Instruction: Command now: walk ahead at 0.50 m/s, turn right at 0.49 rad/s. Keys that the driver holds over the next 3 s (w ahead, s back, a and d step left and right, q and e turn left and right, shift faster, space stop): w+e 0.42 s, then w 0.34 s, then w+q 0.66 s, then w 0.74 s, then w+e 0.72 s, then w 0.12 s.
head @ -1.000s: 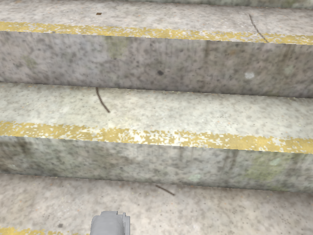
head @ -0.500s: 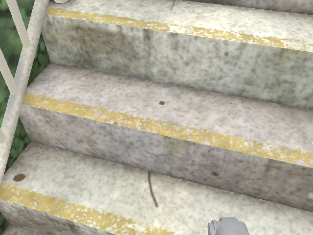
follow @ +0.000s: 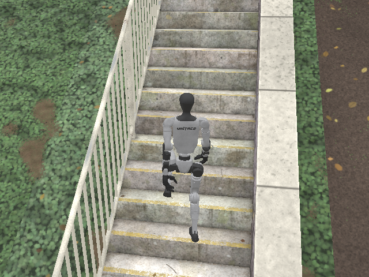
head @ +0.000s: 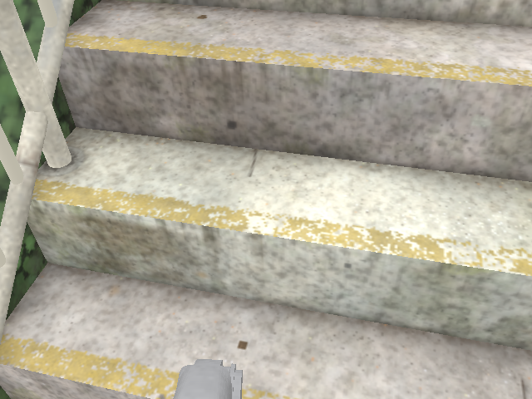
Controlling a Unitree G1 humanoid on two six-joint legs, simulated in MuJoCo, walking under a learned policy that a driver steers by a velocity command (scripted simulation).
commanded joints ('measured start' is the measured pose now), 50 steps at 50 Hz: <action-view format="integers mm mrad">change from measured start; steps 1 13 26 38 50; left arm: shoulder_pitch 73 -261 -691 -101 -318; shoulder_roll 86 130 102 389 75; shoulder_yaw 3 99 19 89 25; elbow -7 -76 -375 -260 -102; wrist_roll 10 -92 -102 -45 2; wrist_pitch -22 -4 78 168 38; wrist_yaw -17 -56 -5 23 2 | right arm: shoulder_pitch -362 133 444 422 151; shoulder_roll -27 -16 27 -64 40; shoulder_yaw -2 -56 -12 -90 -45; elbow -198 114 311 276 60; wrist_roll -1 11 -87 -20 62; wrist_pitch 7 -5 -65 -69 -33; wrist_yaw -26 -3 29 147 59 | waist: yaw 15 -126 -98 171 -170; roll -69 -51 49 -157 -7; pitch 145 85 108 -233 80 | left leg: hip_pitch -78 978 1380 715 -35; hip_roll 76 281 204 -36 -96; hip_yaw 74 -565 107 -50 -171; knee -313 -1746 -2019 -893 301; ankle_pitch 41 -738 -138 339 121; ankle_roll -34 74 -33 -49 126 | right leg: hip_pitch -30 -875 -1404 126 -73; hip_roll -215 -54 -123 -282 -265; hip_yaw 302 149 -13 650 -89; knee -324 1483 1598 -181 -265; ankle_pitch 138 496 379 -214 164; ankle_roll -181 -168 -282 -298 -56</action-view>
